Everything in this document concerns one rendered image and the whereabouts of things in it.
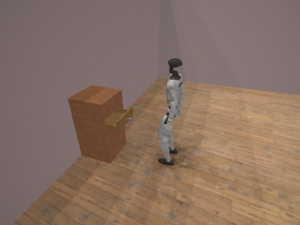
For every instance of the robot head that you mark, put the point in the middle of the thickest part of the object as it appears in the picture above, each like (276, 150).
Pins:
(174, 63)

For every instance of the robot left upper arm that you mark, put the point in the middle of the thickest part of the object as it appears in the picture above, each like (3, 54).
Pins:
(171, 88)

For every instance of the right robot forearm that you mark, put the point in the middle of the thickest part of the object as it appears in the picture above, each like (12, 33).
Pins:
(180, 102)

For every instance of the right robot hand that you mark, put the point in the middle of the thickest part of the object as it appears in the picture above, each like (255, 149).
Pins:
(179, 111)

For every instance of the left robot forearm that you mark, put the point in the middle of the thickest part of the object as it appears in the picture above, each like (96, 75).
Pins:
(171, 113)

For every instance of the robot right upper arm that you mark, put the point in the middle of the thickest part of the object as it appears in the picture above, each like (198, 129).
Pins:
(182, 87)

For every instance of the robot torso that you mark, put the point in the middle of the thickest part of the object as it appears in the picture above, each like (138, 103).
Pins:
(178, 88)

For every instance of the left robot hand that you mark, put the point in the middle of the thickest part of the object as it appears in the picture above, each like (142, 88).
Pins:
(169, 128)

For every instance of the cabinet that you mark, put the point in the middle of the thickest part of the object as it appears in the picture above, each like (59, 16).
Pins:
(89, 109)

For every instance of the drawer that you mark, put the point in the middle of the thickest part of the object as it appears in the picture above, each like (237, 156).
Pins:
(116, 121)

